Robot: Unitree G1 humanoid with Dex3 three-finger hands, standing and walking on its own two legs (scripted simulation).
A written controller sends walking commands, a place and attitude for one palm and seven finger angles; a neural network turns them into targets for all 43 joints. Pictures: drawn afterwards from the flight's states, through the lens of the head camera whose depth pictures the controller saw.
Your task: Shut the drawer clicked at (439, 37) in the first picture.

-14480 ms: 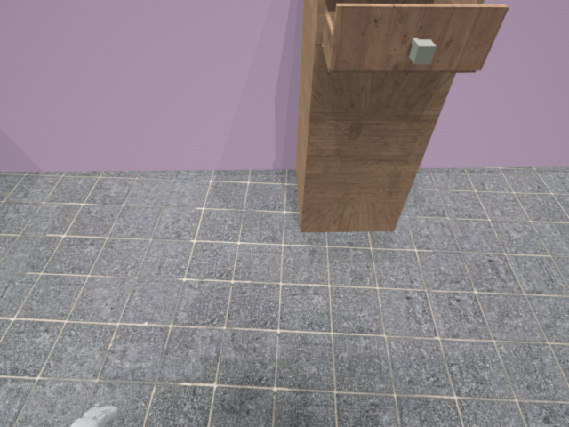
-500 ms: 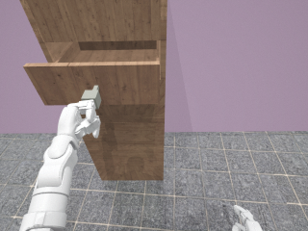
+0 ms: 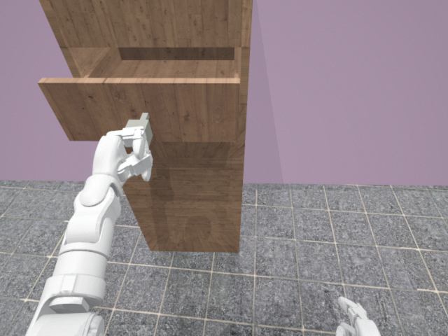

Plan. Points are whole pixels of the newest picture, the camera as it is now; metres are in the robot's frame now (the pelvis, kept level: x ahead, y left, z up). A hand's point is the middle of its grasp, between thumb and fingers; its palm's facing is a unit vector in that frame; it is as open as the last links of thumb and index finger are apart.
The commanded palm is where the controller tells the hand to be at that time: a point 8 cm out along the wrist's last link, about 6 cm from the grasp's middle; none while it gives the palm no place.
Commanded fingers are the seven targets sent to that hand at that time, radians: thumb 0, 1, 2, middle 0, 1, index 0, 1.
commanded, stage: push the drawer shut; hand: left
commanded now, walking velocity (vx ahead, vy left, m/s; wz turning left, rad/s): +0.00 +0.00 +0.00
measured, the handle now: (141, 127) +0.46 +0.20 +0.15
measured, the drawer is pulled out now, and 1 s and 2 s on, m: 0.15 0.04 0.00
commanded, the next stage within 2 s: pull the fist back off the drawer in 1.60 s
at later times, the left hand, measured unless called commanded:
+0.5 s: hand (155, 141) +0.42 +0.16 +0.15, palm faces +0.04 -1.00 -0.02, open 3.1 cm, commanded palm +0.43 +0.21 +0.15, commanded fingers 0.00 0.90 0.90 -1.40 -1.60 -1.40 -1.60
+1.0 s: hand (166, 121) +0.49 +0.16 +0.15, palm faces +0.04 -1.00 -0.02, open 3.2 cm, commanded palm +0.50 +0.20 +0.15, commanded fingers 0.00 0.90 0.90 -1.40 -1.60 -1.40 -1.60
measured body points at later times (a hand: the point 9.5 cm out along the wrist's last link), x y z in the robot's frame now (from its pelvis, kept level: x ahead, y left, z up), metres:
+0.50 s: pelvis -0.03 +0.01 -0.01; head -0.01 +0.01 +0.44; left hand +0.41 +0.22 +0.15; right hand +0.07 -0.24 -0.12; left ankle +0.04 +0.12 -0.73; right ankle -0.02 -0.10 -0.73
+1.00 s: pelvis -0.02 +0.01 -0.01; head +0.04 +0.01 +0.43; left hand +0.48 +0.21 +0.15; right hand -0.01 -0.26 -0.13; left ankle +0.04 +0.12 -0.73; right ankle -0.02 -0.10 -0.73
